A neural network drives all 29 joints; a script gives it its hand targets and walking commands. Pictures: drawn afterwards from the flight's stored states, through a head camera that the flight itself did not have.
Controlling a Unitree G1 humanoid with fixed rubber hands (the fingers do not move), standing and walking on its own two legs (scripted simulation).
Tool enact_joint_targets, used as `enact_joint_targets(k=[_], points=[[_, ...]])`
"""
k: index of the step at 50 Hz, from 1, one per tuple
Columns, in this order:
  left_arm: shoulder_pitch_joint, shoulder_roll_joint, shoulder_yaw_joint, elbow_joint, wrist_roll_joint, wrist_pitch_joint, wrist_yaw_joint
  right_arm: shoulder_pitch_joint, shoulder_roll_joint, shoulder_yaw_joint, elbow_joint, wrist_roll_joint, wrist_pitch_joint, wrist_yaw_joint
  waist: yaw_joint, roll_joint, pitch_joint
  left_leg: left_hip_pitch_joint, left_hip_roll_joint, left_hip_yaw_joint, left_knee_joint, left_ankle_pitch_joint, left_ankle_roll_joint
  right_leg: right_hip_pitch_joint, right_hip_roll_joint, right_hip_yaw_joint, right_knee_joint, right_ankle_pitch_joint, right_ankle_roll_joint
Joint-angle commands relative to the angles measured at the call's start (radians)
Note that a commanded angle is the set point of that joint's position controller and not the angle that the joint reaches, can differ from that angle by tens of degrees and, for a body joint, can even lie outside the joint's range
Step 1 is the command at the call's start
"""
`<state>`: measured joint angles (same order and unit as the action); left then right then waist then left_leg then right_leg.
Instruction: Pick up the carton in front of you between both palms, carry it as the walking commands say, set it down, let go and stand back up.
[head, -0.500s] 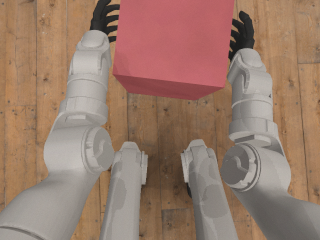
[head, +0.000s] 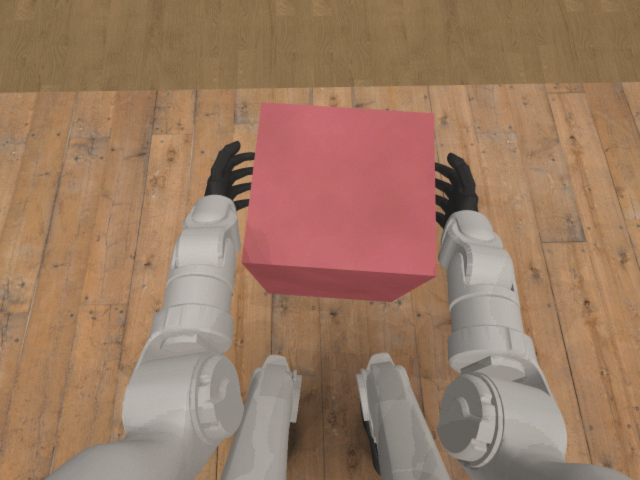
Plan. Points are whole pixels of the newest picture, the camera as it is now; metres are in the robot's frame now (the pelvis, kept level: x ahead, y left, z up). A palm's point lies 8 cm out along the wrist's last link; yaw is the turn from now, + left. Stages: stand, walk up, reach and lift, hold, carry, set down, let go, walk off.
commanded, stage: reach and lift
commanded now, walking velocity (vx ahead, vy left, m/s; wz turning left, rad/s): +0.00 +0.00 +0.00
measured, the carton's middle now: (337, 218) +0.46 -0.01 -0.11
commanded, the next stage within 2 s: hold in 1.84 s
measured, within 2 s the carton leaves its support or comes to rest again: neither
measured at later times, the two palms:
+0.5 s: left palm (174, 194) +0.39 +0.14 +0.11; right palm (524, 199) +0.39 -0.16 +0.11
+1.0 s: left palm (109, 192) +0.35 +0.14 +0.20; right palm (607, 184) +0.35 -0.16 +0.20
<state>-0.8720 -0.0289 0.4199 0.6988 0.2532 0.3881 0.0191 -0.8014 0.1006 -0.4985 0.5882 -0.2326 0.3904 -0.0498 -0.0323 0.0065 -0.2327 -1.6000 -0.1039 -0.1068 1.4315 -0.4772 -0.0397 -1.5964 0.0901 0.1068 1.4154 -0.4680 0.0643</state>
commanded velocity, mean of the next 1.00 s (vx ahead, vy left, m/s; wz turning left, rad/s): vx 0.00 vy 0.00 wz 0.00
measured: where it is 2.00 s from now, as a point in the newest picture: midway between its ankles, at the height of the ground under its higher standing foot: (327, 447)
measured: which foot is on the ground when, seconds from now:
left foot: down 0.00-1.00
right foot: down 0.00-1.00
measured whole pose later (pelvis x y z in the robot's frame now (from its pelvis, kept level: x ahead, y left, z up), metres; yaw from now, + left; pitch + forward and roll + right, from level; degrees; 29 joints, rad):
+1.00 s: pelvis +0.06 -0.01 +0.18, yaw +0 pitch -3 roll +0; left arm -0.30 -0.16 0.29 0.42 0.30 0.61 0.00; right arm -0.30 0.16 -0.29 0.41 -0.30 0.61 0.00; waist 0.00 0.00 -0.04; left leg -0.18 -0.04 -0.14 0.46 -0.23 -0.02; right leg -0.19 0.04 0.14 0.46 -0.22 0.01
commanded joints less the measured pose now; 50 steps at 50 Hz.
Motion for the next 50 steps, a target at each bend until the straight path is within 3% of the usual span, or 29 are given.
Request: enact_joint_targets(k=[1,13,23,36,43,47,50], points=[[-0.521,-1.108,-0.502,0.054,-0.165,-0.029,-0.243,-0.599,1.035,0.579,0.087,0.157,-0.013,0.267,-0.003,0.024,-0.766,0.547,-0.064,0.124,-0.232,0.221,0.014,0.514,0.076,-0.149,-0.203,0.221,-0.026],[-0.295,-1.137,-0.578,-0.024,-0.162,-0.048,-0.238,-0.352,1.066,0.646,0.055,0.139,-0.034,0.269,0.006,0.018,-0.612,0.825,-0.042,0.073,-0.469,0.289,0.02,0.796,0.059,-0.091,-0.439,0.282,-0.042],[-0.08,-1.123,-0.637,-0.094,-0.165,-0.034,-0.239,-0.132,1.07,0.717,0.002,0.14,-0.02,0.266,0.019,0.002,-0.444,1.075,-0.021,0.04,-0.69,0.413,0.027,1.093,0.034,-0.046,-0.669,0.417,-0.046],[0.134,-1.094,-0.743,-0.272,-0.207,0.098,-0.249,0.102,1.054,0.815,-0.146,0.184,0.107,0.272,0.026,-0.011,-0.189,1.398,0.003,0.025,-0.971,0.508,0.023,1.43,0.006,-0.025,-0.95,0.53,-0.04],[0.168,-1.062,-0.687,-0.293,-0.19,0.187,-0.259,0.129,1.01,0.762,-0.166,0.167,0.194,0.284,0.029,-0.007,0.025,1.435,0.009,0.031,-1.065,0.372,0.031,1.464,-0.001,-0.031,-1.044,0.385,-0.046],[0.089,-1.066,-0.64,-0.267,-0.173,0.193,-0.273,0.052,1.012,0.713,-0.143,0.146,0.2,0.297,0.027,-0.01,0.071,1.412,0.015,0.037,-1.063,0.272,0.037,1.442,-0.003,-0.04,-1.042,0.278,-0.054],[0.021,-1.094,-0.657,-0.281,-0.186,0.188,-0.281,-0.016,1.04,0.732,-0.154,0.16,0.195,0.307,0.028,-0.009,0.023,1.426,0.016,0.04,-1.051,0.271,0.039,1.459,-0.004,-0.043,-1.03,0.279,-0.056]])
